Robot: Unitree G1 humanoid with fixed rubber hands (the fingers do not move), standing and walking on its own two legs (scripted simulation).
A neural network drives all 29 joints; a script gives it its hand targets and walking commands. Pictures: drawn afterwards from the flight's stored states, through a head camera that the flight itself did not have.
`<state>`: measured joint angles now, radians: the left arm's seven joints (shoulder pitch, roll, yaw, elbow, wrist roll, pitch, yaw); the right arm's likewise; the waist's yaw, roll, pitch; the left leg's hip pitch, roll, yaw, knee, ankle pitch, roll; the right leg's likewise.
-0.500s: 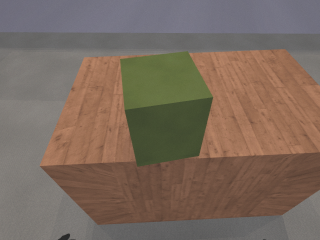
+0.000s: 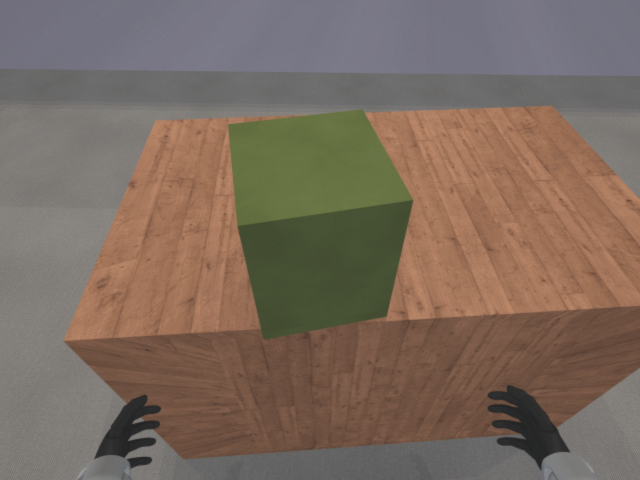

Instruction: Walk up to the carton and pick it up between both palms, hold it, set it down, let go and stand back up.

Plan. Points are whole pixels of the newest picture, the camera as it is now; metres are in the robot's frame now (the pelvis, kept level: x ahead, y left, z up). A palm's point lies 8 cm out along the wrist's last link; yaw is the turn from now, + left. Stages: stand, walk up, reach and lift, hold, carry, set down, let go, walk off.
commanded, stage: reach and lift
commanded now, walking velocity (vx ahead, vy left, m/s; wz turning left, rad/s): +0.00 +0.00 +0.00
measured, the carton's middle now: (312, 226) +0.46 +0.03 +0.05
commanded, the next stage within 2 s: none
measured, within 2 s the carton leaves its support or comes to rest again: neither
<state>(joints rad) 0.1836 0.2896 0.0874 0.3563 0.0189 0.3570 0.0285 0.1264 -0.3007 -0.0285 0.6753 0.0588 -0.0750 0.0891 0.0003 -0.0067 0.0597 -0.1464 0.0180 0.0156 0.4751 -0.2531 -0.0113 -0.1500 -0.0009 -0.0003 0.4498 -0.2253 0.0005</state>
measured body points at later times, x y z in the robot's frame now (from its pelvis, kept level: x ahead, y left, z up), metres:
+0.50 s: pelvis -0.02 -0.01 +0.00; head -0.04 -0.01 +0.45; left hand +0.18 +0.22 -0.01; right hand +0.18 -0.25 -0.01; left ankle +0.01 +0.12 -0.74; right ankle +0.02 -0.12 -0.74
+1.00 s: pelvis -0.01 -0.01 +0.01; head -0.01 -0.01 +0.46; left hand +0.21 +0.19 +0.05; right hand +0.21 -0.23 +0.04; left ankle +0.01 +0.12 -0.74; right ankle +0.02 -0.12 -0.74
